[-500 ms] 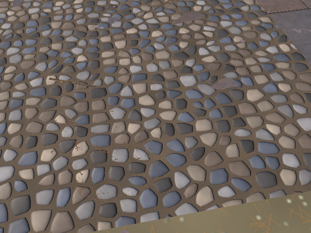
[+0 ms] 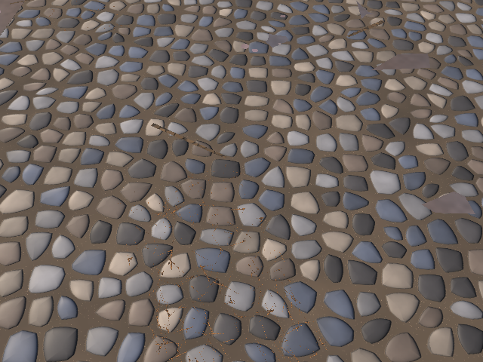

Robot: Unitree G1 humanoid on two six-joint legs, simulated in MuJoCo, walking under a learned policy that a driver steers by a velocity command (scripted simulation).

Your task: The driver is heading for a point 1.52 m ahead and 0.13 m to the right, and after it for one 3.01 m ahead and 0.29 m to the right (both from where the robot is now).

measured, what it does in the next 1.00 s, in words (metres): walks ahead: right foot, then left foot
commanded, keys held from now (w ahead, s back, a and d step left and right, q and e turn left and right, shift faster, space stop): w+q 0.02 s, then w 0.98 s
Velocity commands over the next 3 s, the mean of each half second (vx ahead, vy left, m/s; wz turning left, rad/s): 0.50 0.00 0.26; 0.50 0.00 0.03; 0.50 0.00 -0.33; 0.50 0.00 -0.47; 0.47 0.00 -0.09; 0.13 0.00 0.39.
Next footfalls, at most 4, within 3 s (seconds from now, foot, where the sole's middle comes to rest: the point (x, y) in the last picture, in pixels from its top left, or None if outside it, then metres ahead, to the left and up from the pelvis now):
0.26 right None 0.33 -0.13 -0.78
0.78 left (207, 323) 0.58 0.09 -0.78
1.36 right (253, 230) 0.89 -0.05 -0.78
1.88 left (220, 154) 1.22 0.06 -0.78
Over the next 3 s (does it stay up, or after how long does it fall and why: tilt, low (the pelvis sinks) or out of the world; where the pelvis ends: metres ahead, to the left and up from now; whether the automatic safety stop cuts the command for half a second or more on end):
stays up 1.41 -0.14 -0.01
